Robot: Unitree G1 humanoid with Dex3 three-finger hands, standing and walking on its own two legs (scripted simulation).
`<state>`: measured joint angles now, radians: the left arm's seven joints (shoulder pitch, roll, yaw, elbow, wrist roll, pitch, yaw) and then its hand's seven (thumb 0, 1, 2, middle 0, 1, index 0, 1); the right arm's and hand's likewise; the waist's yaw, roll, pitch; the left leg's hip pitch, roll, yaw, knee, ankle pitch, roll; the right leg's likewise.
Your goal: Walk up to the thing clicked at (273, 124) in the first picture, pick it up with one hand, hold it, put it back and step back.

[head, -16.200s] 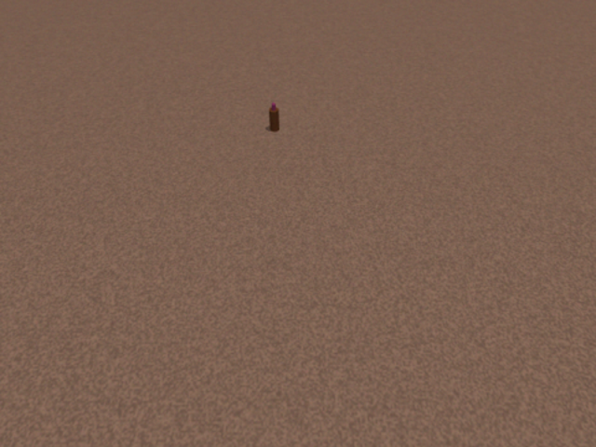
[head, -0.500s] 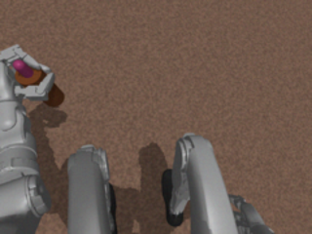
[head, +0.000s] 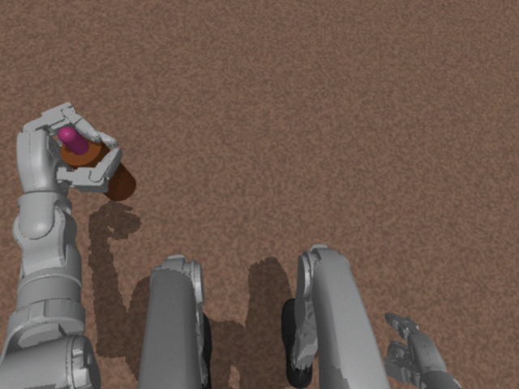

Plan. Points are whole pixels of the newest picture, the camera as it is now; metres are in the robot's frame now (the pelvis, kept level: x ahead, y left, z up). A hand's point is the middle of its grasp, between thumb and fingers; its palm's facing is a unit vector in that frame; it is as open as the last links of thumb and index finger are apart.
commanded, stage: lift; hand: left
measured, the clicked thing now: (96, 163) +0.44 +0.23 -0.03
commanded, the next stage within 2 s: hold in 1.56 s
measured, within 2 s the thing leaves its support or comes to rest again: neither
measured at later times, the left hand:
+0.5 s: hand (12, 94) +0.41 +0.22 +0.18, palm faces +0.16 -0.99 -0.03, open 6.1 cm
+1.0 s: hand out of the picture +0.40 +0.20 +0.27, palm faces +0.15 -0.99 -0.02, open 6.1 cm
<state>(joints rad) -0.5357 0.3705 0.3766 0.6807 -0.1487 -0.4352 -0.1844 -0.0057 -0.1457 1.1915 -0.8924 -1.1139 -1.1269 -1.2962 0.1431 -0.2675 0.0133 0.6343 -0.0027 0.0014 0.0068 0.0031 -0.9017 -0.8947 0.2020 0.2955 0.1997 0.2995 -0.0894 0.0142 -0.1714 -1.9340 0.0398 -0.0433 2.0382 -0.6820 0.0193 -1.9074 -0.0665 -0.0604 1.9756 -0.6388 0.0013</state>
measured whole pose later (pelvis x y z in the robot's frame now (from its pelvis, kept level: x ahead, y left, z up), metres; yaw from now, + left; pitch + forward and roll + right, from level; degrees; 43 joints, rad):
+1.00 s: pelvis +0.06 +0.01 +0.23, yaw +2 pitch +15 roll -3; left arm -0.15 0.23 0.17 0.40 -0.17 -0.34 -0.05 -0.01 -0.11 1.15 -0.87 -1.13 -1.11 -1.30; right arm 0.22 -0.22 0.01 0.64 0.02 -0.06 -0.04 0.01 -0.90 -0.89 0.20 0.30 0.20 0.30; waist -0.03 0.01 -0.10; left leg -0.91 0.05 0.00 1.18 -0.53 0.01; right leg -0.89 -0.04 -0.06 1.11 -0.48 0.02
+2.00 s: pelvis +0.07 +0.00 +0.28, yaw +2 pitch +7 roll -1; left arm -0.12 0.19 0.16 0.44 -0.16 -0.37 -0.05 -0.01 -0.10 1.14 -0.86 -1.14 -1.10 -1.30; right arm 0.23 -0.21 0.00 0.67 0.01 -0.03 -0.03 0.01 -0.90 -0.90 0.20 0.30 0.20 0.30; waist -0.02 0.00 -0.03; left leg -0.57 0.05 0.02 0.88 -0.43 0.00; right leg -0.56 -0.03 -0.06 0.84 -0.39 0.01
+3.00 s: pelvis +0.07 +0.00 +0.29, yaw +2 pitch +4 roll -1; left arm -0.13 0.18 0.14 0.46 -0.16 -0.37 -0.05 -0.01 -0.10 1.14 -0.86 -1.14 -1.10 -1.30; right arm 0.23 -0.21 0.00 0.68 0.01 -0.04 -0.02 0.01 -0.90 -0.90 0.20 0.30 0.20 0.30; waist -0.02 0.00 -0.02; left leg -0.49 0.04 0.02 0.81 -0.40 0.00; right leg -0.48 -0.03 -0.06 0.77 -0.36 0.01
